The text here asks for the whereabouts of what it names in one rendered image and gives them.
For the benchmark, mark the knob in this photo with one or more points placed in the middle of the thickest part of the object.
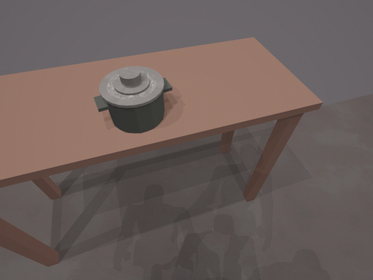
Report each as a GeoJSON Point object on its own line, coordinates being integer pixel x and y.
{"type": "Point", "coordinates": [130, 75]}

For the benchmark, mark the lid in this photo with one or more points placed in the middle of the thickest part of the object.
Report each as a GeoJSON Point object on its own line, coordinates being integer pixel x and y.
{"type": "Point", "coordinates": [146, 91]}

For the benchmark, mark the pot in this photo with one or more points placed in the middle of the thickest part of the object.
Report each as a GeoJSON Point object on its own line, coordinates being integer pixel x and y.
{"type": "Point", "coordinates": [137, 119]}

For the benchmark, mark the table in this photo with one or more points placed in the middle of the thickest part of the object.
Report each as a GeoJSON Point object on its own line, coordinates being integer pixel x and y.
{"type": "Point", "coordinates": [50, 124]}

